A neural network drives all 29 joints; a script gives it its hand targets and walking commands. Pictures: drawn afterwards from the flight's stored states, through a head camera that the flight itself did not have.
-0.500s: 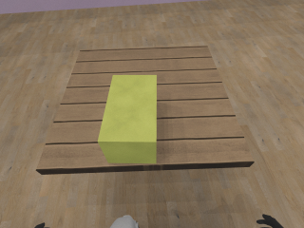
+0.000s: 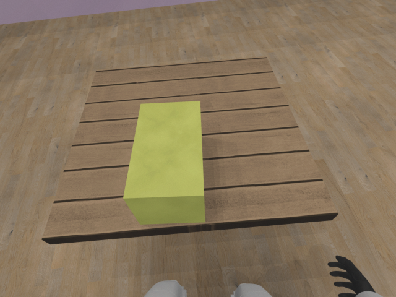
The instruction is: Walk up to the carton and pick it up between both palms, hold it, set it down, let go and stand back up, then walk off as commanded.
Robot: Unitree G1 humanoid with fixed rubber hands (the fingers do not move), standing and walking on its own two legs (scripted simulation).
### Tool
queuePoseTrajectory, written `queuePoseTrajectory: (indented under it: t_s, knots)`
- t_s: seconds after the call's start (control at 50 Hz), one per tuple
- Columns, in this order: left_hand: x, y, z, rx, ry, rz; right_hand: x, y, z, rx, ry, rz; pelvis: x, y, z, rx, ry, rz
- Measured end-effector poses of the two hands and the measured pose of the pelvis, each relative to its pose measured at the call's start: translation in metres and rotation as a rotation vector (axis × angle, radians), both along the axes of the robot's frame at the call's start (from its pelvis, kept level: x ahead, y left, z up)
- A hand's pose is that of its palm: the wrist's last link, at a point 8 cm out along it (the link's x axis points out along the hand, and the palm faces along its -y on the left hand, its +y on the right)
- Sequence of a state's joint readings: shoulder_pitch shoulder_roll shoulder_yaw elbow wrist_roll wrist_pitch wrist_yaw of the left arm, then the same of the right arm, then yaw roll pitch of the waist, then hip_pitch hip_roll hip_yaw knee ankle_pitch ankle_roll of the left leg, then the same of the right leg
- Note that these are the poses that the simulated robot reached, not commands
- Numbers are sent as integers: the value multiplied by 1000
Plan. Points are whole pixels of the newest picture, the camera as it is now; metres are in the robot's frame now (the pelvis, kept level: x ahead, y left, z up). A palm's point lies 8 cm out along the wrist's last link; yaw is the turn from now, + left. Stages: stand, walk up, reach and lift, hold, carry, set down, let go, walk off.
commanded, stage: walk up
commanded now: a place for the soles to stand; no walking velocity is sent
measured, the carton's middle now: (171, 160) +0.47 +0.09 -0.08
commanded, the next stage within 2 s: reach and lift in 1.44 s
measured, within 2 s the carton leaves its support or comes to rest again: neither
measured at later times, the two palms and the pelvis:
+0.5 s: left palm out of the picture +0.11 +0.34 -0.08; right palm out of the picture +0.11 -0.28 -0.06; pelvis -0.01 +0.03 +0.02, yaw +2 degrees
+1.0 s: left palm out of the picture +0.08 +0.33 -0.07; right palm out of the picture +0.11 -0.30 -0.08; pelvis +0.00 +0.01 +0.03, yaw +3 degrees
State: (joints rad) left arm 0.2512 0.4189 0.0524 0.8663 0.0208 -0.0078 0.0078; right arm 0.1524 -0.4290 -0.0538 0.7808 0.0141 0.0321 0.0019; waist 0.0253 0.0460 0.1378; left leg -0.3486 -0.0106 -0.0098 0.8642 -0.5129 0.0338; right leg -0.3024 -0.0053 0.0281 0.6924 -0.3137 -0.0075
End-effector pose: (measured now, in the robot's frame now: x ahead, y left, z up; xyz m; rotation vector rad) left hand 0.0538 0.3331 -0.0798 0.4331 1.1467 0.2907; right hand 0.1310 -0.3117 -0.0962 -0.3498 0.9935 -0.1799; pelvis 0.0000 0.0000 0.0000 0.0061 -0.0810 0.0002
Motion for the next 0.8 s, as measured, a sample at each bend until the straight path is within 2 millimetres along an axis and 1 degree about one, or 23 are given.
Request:
queuePoseTrajectory:
  t_s: [0.06, 0.1, 0.16, 0.22, 0.26, 0.3, 0.36, 0.42, 0.46, 0.52, 0.58, 0.68, 0.74, 0.8]
  knots:
    - [17, 6, 10, 17, -39, -27, -12, 4, -4, 5, 31, -10, -3, 6, 3, 7, 30, 4]
    - [31, 12, 14, 23, -70, -42, -26, 7, -6, -3, 68, -6, -7, 11, 4, 3, 47, 15]
    - [47, 23, 13, 15, -113, -59, -48, 14, -10, -22, 127, -4, -13, 19, 2, 7, 48, 30]
    - [56, 22, 11, -25, -131, -53, -70, 25, -2, -31, 158, -13, -14, 24, 8, 46, 26, 17]
    - [62, 17, 9, -56, -153, -49, -76, 26, 4, -42, 168, -11, -11, 25, 11, 17, 30, 40]
    - [65, 13, 6, -80, -168, -55, -71, 24, 11, -52, 146, -17, -10, 26, 12, 7, 26, 31]
    - [64, 9, 0, -106, -166, -59, -52, 23, 23, -68, 66, -18, -11, 28, 13, -3, 13, 29]
    - [62, 6, -1, -131, -176, -44, -37, 26, 32, -75, 27, 10, -11, 29, 15, -3, 16, 35]
    - [58, 4, 0, -140, -173, -36, -28, 27, 35, -75, 12, 27, -11, 29, 17, -7, 17, 36]
    - [47, 6, -1, -139, -144, -15, -14, 30, 39, -67, -11, 45, -10, 28, 20, -9, 21, 38]
    - [33, 9, -1, -127, -104, 11, -5, 32, 39, -57, -9, 64, -11, 25, 22, -7, 25, 42]
    - [12, 11, 2, -101, -43, 44, 0, 31, 30, -35, 22, 71, -10, 21, 25, -5, 29, 49]
    - [5, 11, 5, -86, -15, 51, 0, 31, 24, -18, 40, 68, -9, 19, 26, -5, 33, 51]
    - [3, 10, 8, -74, 3, 58, -3, 30, 17, -7, 63, 62, -8, 17, 26, -5, 39, 53]
